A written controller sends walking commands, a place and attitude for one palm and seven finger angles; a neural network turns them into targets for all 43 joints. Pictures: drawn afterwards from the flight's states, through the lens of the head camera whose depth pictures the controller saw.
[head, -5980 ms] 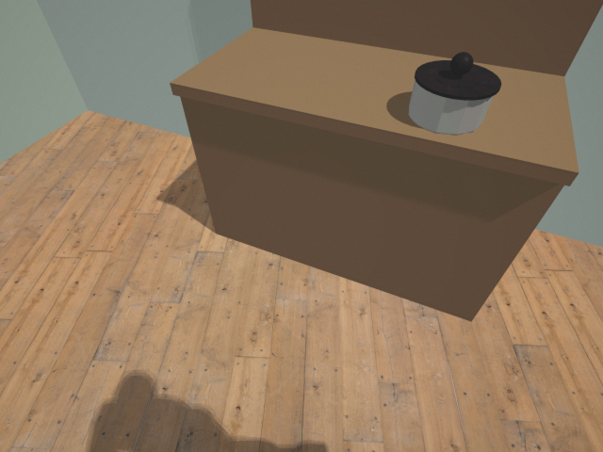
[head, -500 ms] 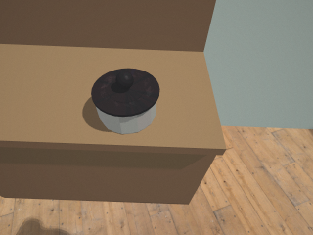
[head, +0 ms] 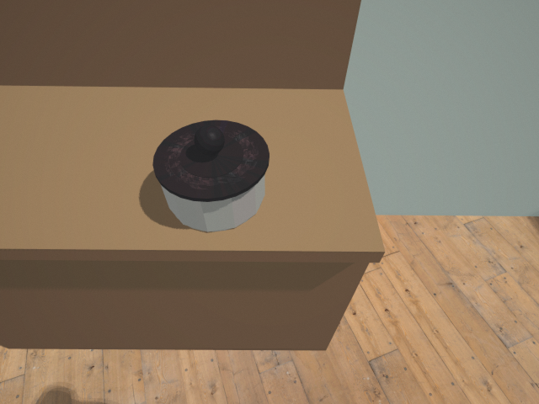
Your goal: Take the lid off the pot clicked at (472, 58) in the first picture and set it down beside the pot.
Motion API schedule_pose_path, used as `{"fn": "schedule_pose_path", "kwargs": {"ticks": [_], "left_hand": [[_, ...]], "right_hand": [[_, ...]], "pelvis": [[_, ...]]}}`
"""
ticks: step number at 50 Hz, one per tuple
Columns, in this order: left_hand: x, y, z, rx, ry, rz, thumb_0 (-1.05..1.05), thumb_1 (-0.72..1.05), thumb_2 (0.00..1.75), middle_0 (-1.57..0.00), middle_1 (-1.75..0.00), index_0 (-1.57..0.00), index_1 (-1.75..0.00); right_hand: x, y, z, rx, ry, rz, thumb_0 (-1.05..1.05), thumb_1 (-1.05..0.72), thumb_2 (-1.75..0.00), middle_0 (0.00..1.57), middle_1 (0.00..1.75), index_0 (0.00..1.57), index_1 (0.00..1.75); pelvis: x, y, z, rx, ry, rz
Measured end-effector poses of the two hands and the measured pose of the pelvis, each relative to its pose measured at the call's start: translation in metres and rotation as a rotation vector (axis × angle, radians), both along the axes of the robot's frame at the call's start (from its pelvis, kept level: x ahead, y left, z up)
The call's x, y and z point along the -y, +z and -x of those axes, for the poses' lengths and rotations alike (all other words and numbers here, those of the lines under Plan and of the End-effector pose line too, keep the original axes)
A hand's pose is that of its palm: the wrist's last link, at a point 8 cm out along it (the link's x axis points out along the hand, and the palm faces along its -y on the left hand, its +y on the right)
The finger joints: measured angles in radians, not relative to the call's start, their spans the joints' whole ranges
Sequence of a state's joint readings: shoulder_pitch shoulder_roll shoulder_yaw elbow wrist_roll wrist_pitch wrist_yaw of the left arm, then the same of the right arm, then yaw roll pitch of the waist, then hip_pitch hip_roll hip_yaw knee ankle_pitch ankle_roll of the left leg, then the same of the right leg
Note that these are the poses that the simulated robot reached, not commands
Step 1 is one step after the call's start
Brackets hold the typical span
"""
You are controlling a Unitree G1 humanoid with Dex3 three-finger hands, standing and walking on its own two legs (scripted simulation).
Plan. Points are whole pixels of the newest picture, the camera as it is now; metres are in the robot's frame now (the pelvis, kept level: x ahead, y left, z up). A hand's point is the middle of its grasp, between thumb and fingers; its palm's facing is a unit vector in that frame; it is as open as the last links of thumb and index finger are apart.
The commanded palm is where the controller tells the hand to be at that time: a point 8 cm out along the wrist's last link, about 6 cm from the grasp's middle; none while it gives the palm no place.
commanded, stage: look again from close up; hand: left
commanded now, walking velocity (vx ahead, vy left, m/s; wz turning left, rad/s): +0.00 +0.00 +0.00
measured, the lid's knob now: (209, 140) +0.51 +0.14 +0.11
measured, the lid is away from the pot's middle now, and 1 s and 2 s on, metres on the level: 0.00 0.00 0.00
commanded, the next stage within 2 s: lift the closed hand beside the body in 0.84 s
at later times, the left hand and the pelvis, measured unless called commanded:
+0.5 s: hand out of the picture +0.01 +0.17 -0.17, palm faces +0.00 -0.98 -0.21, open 7.4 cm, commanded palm none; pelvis +0.00 -0.01 +0.00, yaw -1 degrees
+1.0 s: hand out of the picture +0.03 +0.17 -0.16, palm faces +0.05 -0.97 -0.23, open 7.3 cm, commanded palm +0.09 +0.22 -0.06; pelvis +0.00 -0.01 +0.00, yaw +0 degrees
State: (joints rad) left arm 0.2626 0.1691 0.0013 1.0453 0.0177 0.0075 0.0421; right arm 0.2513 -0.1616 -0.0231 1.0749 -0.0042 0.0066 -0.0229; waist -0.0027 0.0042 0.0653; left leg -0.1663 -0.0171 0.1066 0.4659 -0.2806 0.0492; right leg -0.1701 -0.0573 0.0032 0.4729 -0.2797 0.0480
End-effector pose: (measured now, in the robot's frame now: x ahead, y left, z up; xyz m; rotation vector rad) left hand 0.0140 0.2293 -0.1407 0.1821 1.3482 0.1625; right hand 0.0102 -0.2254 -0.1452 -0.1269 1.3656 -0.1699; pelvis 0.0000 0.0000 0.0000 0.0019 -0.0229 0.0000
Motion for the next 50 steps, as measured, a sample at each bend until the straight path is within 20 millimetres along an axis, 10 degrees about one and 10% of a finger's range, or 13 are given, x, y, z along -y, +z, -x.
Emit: {"fn": "schedule_pose_path", "kwargs": {"ticks": [48, 50], "left_hand": [[0.015, -0.005, 0.013, -0.036, -0.004, 0.025, 0.0, 0.91, 0.9, -0.2, -0.3, -0.2, -0.3], [0.007, 0.008, -0.008, 0.094, 0.022, -0.008, 0.01, 0.93, 0.9, -0.21, -0.3, -0.21, -0.3]], "right_hand": [[-0.005, 0.001, 0.023, -0.049, -0.028, -0.012, 0.01, -0.92, -0.9, 0.2, 0.29, 0.2, 0.3], [0.0, 0.006, 0.015, 0.032, -0.007, 0.003, 0.02, -0.93, -0.9, 0.2, 0.29, 0.2, 0.3]], "pelvis": [[0.005, 0.0, 0.002, -0.013, -0.005, 0.008], [0.005, 0.0, 0.002, -0.014, 0.006, 0.006]]}}
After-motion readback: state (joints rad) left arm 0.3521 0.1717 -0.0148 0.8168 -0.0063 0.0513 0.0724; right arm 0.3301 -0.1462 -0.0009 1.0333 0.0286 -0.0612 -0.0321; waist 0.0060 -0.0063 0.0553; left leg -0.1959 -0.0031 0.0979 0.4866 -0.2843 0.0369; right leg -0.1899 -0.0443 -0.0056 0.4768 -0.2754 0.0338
